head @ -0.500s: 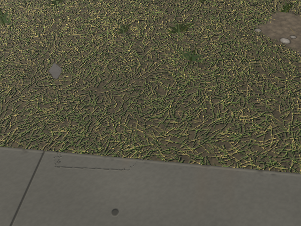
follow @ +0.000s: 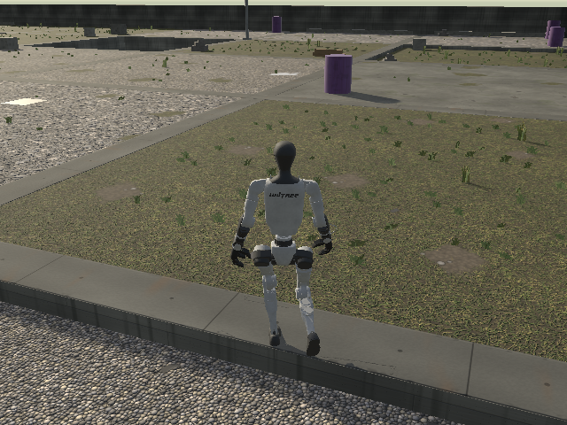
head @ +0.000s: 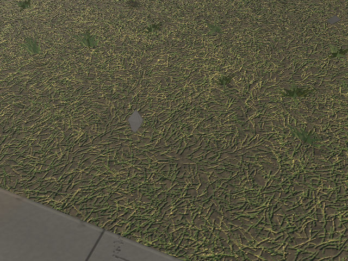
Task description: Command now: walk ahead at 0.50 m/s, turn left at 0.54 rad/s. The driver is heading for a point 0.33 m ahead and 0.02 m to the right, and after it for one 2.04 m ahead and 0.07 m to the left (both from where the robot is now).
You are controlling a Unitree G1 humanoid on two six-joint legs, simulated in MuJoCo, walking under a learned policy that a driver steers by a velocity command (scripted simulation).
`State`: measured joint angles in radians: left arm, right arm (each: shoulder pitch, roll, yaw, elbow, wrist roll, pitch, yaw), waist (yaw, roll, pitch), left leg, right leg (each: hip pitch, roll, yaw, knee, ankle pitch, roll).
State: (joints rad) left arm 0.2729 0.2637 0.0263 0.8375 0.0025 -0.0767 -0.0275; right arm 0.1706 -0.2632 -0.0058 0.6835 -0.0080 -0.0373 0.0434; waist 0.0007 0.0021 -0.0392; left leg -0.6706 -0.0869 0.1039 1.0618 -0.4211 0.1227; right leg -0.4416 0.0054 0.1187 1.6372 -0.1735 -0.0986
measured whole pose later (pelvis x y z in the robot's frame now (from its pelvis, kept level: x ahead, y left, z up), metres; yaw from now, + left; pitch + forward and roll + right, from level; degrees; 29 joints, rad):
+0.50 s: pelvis +0.32 -0.03 +0.06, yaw +12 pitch +4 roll -1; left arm 0.06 0.26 0.02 0.66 0.00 -0.12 -0.03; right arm 0.44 -0.27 -0.02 0.85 0.00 -0.04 0.00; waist -0.08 0.02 0.00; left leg -0.13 -0.08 -0.18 0.89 -0.45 0.05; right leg -0.48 0.06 -0.05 0.52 -0.12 -0.07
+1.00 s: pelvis +0.61 +0.04 +0.06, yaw +11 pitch +3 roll -1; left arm 0.47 0.26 0.04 0.89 -0.01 -0.04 0.01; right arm -0.02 -0.22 -0.02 0.62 0.01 -0.10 0.05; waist 0.09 0.02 0.01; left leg -0.50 -0.01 0.02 0.50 -0.04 0.08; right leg 0.06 0.06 0.01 0.38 -0.45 -0.05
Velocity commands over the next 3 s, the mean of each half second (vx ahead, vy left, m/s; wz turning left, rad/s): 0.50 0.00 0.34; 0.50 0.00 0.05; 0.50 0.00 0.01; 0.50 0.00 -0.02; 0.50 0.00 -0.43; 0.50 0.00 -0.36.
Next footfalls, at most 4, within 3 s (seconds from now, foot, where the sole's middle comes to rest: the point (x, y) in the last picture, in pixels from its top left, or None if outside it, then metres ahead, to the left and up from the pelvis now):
0.44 right None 0.47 -0.09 -0.69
1.00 left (144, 200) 0.75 0.16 -0.69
1.52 right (189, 141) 1.06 -0.03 -0.69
2.04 left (129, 109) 1.28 0.28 -0.69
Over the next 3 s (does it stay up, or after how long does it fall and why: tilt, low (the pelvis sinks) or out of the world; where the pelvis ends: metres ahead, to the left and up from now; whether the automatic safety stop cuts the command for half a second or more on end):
stays up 1.65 0.09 0.08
